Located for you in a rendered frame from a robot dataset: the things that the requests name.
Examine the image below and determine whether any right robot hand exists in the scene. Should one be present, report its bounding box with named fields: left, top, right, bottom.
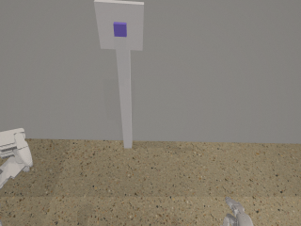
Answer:
left=220, top=196, right=254, bottom=226

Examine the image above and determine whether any left robot hand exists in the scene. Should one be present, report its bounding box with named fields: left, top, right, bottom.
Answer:
left=0, top=128, right=33, bottom=190

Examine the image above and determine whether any button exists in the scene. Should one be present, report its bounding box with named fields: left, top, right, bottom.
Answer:
left=113, top=22, right=127, bottom=38

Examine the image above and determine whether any panel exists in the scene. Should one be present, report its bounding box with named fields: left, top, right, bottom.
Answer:
left=94, top=0, right=144, bottom=149

